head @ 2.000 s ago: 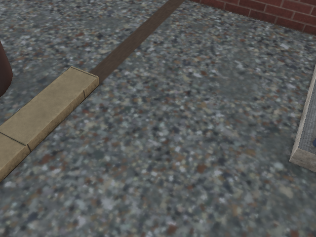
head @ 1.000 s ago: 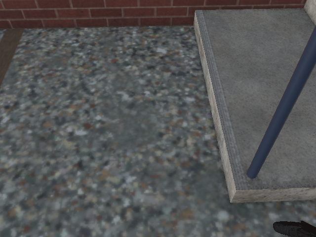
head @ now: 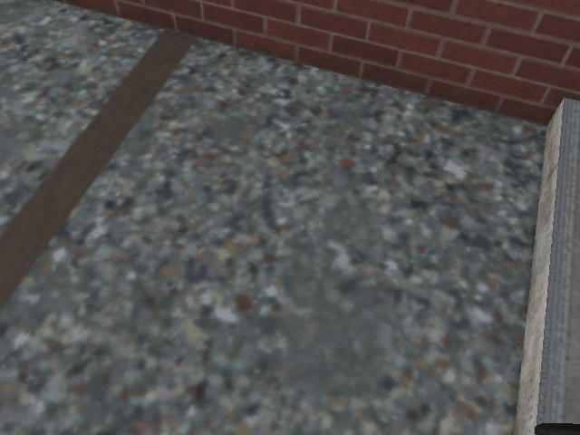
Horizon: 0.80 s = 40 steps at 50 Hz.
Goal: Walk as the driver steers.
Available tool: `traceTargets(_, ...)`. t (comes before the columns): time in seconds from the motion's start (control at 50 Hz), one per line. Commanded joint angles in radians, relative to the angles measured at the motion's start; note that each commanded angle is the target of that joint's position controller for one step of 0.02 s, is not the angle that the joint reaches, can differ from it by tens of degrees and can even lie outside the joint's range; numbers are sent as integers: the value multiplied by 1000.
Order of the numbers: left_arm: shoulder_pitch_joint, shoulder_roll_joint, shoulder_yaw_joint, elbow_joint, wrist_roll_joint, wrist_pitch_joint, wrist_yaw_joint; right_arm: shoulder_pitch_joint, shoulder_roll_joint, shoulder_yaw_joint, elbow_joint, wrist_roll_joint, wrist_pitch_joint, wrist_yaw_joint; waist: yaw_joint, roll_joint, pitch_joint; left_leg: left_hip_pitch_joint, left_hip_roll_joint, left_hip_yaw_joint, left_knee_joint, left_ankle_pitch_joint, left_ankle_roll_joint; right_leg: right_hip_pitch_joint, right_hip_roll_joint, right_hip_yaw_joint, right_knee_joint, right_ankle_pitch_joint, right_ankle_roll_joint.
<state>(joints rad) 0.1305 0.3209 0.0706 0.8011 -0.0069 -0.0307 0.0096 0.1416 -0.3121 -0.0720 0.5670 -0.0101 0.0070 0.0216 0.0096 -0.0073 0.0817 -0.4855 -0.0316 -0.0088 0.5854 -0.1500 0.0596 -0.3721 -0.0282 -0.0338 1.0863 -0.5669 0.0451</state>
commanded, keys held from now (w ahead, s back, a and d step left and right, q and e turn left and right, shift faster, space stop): q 0.24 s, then w+q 0.08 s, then q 0.54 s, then no key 0.06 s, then e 0.08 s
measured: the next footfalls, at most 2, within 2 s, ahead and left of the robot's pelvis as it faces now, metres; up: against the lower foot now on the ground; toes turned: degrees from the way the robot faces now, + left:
right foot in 0.34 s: +0.11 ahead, -0.14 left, +0.00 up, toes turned +16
left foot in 0.80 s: +0.08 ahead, +0.14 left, +0.00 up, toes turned +25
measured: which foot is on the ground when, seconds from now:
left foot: down 0.00-0.34, up 0.36-0.78, down 0.80-1.00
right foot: up 0.00-0.32, down 0.34-0.80, up 0.82-1.00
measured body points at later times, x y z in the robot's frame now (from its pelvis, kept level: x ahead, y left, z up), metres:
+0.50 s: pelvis +0.05 -0.04 +0.02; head +0.08 -0.06 +0.47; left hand +0.06 +0.27 -0.08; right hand +0.29 -0.28 -0.08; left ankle +0.04 +0.10 -0.64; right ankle +0.07 -0.15 -0.72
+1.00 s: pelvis +0.07 +0.02 +0.02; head +0.10 +0.07 +0.46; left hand +0.03 +0.34 -0.10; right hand +0.38 -0.11 -0.05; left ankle +0.04 +0.12 -0.72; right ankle +0.16 -0.11 -0.65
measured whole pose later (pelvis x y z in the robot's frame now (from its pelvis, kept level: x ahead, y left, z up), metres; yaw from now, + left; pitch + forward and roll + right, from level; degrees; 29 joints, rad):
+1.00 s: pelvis +0.07 +0.02 +0.02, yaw +33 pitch +2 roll -1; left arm 0.15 0.34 0.08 0.73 0.01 0.01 0.02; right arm 0.14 -0.29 -0.06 0.60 0.00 0.02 0.00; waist 0.02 -0.04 0.06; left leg -0.30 -0.04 -0.05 0.46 -0.19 0.04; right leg -0.54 -0.05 0.01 1.05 -0.37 0.09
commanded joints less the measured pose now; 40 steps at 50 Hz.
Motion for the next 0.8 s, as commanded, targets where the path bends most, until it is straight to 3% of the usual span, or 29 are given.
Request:
traceTargets(0.02,0,115,20,-62,0,5,15,86,-151,-46,-58,17,-17,-14,-46,43,-284,454,288,-394,-203,399,215,-289,-22,119,145,36,-8)
traceTargets(0.04,-4,122,24,-62,6,16,22,48,-147,-42,-61,18,-10,-22,-19,70,-249,361,258,-368,-229,316,193,-235,-27,116,74,81,-7)
traceTargets(0.08,10,95,17,-66,12,29,19,18,-154,-44,-72,1,-1,-31,12,113,-216,249,205,-347,-257,253,183,-156,7,101,-17,143,4)
traceTargets(0.16,6,64,5,-59,12,35,16,15,-164,-54,-73,8,5,-48,2,125,-230,211,183,-358,-263,123,178,-87,35,113,-198,199,23)
traceTargets(0.22,-6,72,7,-69,10,36,12,22,-161,-56,-73,-1,15,-51,-14,159,-208,170,169,-404,-276,-37,158,-39,54,119,-283,228,19)
traceTargets(0.26,-5,78,10,-80,6,29,5,31,-157,-56,-71,5,21,-50,-19,173,-213,176,163,-449,-284,-164,146,-7,63,119,-355,220,4)
traceTargets(0.3,35,81,16,-78,2,18,-4,23,-159,-55,-71,16,27,-53,3,190,-204,122,139,-472,-292,-364,121,88,75,89,-477,239,-28)
traceTargets(0.32,82,73,21,-61,-4,11,-9,13,-148,-51,-66,30,31,-56,40,169,-195,58,105,-464,-267,-449,95,192,67,75,-591,277,-51)
traceTargets(0.34,135,112,34,-48,6,9,-4,18,-111,-40,-68,31,32,-58,57,95,-165,-57,42,-399,-150,-476,38,299,-40,155,-702,243,-96)
traceTargets(0.36,172,189,48,-47,29,11,3,49,-37,-25,-72,29,31,-59,33,-128,-169,-201,-99,-176,176,-465,-29,368,-283,418,-797,115,-184)
traceTargets(0.38,114,227,56,-62,64,3,-5,3,-108,-43,-121,20,11,-57,14,-257,-79,-302,-78,-155,310,-416,-46,210,-392,652,-881,129,-294)
traceTargets(0.4,23,178,46,-99,64,-3,5,16,-174,-65,-96,21,7,-56,-16,-184,-53,-262,-30,-182,415,-328,-55,166,-362,562,-870,183,-286)
traceTargets(0.42,-33,123,32,-111,43,-3,16,58,-184,-74,-61,21,15,-54,-38,-150,-52,-238,-25,-162,467,-258,-73,163,-293,438,-853,242,-235)
traceTargets(0.44,-54,96,23,-122,26,1,24,96,-161,-72,-32,17,26,-56,-44,-139,-66,-229,-23,-135,531,-213,-93,184,-244,352,-837,297,-201)
traceTargets(0.46,-47,87,19,-119,17,4,31,105,-138,-67,-29,16,33,-53,-35,-139,-56,-234,-13,-120,586,-181,-111,184,-232,290,-835,387,-202)
traceTargets(0.52,37,92,19,-106,20,16,42,34,-80,-45,-58,27,36,-42,15,-126,-63,-246,19,-56,544,-130,-148,252,-203,155,-829,536,-220)
traceTargets(0.6,105,152,46,-100,8,29,34,-55,-61,-31,-112,31,44,-23,64,-144,-98,-203,61,-26,353,-137,-174,363,-247,108,-786,699,-249)
traceTargets(0.68,68,189,62,-109,-2,33,19,-67,-66,-30,-117,34,43,-1,51,-177,-98,-46,59,41,180,-172,-139,317,-266,45,-770,732,-235)
traceTargets(0.72,70,196,67,-108,-18,31,15,-66,-78,-37,-117,38,44,8,46,-184,-101,12,50,60,87,-163,-106,326,-280,36,-731,762,-218)
traceTargets(0.74,57,193,67,-105,-26,29,9,-38,-76,-40,-106,31,49,9,30,-173,-112,51,39,77,22,-137,-82,335,-284,16,-683,804,-204)
traceTargets(0.76,45,185,65,-105,-40,25,7,4,-82,-48,-91,29,51,9,-1,-153,-131,145,19,91,-93,-58,-51,312,-267,-15,-607,836,-176)
traceTargets(0.78,75,151,55,-89,-42,17,2,75,-119,-67,-67,25,50,0,-33,-90,-177,312,-4,72,-206,75,-10,247,-215,-77,-461,840,-123)
traceTargets(0.8,100,108,39,-106,-2,9,0,155,-216,-94,-66,26,47,-18,-55,96,-246,576,161,-164,-201,439,63,1,-140,-122,-210,522,-37)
